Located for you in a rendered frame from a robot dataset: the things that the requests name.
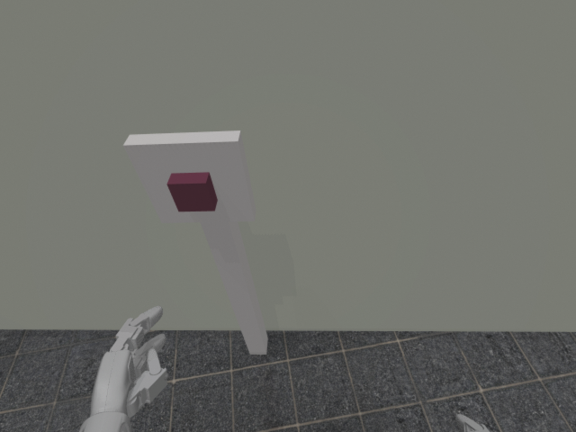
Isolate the robot right hand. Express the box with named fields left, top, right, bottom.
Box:
left=455, top=414, right=490, bottom=432

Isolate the panel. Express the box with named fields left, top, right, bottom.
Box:
left=123, top=130, right=268, bottom=355

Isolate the robot left hand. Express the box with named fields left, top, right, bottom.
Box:
left=90, top=306, right=167, bottom=421

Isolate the button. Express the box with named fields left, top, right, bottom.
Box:
left=167, top=172, right=218, bottom=212

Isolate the left robot forearm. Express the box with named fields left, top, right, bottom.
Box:
left=79, top=411, right=132, bottom=432

